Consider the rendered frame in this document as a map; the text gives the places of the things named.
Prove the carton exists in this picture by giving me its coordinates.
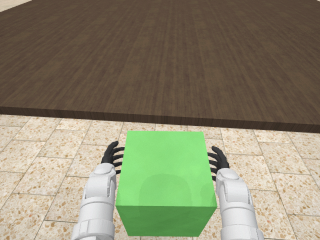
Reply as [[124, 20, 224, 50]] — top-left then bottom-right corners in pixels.
[[115, 130, 218, 237]]

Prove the robot right forearm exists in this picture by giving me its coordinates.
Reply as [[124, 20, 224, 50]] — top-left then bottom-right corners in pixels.
[[215, 168, 265, 240]]

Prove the robot left forearm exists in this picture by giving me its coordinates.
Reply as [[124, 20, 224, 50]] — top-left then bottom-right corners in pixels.
[[70, 163, 117, 240]]

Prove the robot right hand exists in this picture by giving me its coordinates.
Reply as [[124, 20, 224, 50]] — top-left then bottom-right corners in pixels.
[[207, 146, 230, 181]]

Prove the robot left hand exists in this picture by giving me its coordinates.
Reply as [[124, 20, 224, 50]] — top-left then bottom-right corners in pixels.
[[100, 141, 125, 175]]

